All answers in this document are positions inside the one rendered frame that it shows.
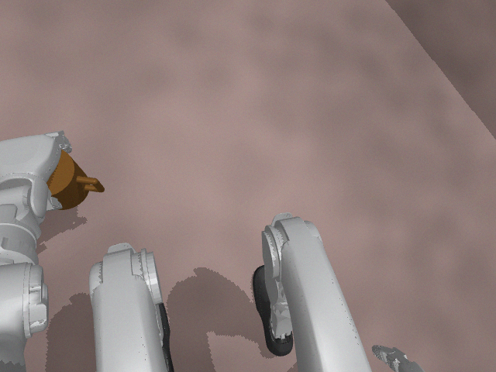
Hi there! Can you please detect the right robot foot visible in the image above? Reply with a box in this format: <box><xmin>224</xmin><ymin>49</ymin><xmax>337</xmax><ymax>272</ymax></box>
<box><xmin>253</xmin><ymin>265</ymin><xmax>293</xmax><ymax>357</ymax></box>

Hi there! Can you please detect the left robot arm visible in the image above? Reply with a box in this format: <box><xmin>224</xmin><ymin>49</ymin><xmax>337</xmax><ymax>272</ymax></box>
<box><xmin>0</xmin><ymin>173</ymin><xmax>49</xmax><ymax>372</ymax></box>

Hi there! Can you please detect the left robot foot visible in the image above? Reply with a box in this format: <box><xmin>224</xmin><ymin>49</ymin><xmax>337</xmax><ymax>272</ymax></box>
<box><xmin>159</xmin><ymin>303</ymin><xmax>174</xmax><ymax>372</ymax></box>

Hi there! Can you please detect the right robot hand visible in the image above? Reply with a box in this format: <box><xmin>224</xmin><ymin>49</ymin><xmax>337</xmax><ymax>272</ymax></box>
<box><xmin>372</xmin><ymin>345</ymin><xmax>425</xmax><ymax>372</ymax></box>

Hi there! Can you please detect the left robot hand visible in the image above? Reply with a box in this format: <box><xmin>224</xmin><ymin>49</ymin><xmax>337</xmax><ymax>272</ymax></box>
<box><xmin>0</xmin><ymin>130</ymin><xmax>72</xmax><ymax>211</ymax></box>

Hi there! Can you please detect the mug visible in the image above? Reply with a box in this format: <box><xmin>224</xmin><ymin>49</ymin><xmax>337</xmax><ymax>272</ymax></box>
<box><xmin>46</xmin><ymin>150</ymin><xmax>105</xmax><ymax>210</ymax></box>

